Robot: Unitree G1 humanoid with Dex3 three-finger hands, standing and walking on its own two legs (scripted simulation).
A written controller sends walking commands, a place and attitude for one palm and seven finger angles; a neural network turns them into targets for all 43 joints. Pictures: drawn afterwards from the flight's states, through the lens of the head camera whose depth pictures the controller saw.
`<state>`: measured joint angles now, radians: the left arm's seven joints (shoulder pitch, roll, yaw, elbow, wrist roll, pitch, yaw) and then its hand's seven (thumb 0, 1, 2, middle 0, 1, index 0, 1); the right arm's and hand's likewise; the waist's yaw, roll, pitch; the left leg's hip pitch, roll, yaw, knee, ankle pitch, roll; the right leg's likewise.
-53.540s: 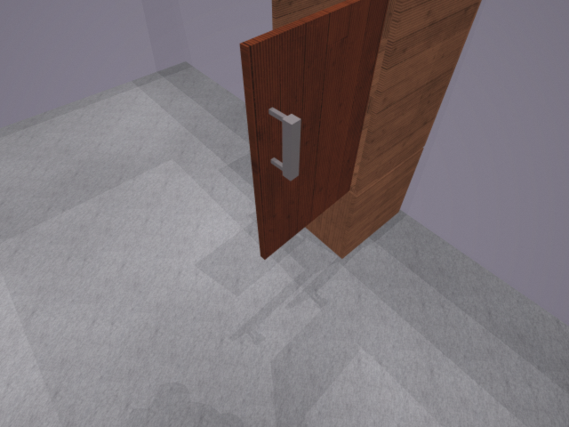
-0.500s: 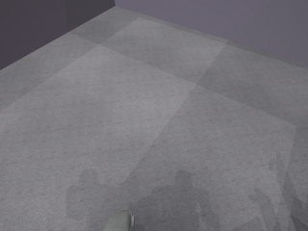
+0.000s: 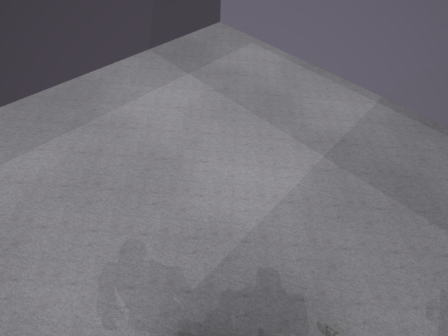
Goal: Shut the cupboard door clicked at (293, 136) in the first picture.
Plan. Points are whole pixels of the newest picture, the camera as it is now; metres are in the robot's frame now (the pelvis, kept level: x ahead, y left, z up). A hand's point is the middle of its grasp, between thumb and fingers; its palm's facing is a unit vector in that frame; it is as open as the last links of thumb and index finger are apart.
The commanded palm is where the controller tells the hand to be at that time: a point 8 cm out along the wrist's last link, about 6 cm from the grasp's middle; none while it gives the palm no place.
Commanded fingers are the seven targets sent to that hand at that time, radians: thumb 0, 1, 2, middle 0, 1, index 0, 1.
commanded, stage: turn to face it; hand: left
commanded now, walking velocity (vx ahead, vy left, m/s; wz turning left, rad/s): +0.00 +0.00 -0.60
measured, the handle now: out of the picture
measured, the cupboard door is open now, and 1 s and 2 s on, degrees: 33 33 33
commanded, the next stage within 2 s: none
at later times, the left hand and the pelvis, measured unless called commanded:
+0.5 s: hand (141, 333) +0.14 +0.18 -0.17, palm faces -0.24 -0.94 -0.23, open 7.4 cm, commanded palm none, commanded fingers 0.00 0.90 0.90 -0.20 -0.30 -0.20 -0.30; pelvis +0.03 +0.00 +0.00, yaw -19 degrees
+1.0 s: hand (198, 281) +0.25 +0.08 -0.15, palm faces -0.57 -0.77 -0.27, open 7.4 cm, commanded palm none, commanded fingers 0.00 0.90 0.90 -0.20 -0.30 -0.20 -0.30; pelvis +0.03 -0.01 -0.01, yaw -37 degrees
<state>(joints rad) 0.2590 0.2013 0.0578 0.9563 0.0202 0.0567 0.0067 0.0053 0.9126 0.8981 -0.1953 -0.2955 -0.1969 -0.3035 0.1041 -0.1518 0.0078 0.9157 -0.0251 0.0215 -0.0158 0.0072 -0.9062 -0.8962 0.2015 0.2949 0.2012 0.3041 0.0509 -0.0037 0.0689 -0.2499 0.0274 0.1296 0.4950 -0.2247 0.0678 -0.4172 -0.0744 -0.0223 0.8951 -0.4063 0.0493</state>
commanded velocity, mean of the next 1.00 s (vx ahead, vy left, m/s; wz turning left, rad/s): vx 0.00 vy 0.00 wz -0.60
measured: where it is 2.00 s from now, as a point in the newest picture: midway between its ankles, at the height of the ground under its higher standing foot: outside the picture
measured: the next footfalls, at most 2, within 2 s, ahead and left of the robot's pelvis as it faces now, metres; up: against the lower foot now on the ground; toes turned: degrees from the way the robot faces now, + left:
right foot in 0.16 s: +0.05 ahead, -0.14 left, +0.00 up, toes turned -11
left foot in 0.52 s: +0.12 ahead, +0.11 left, +0.00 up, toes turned -18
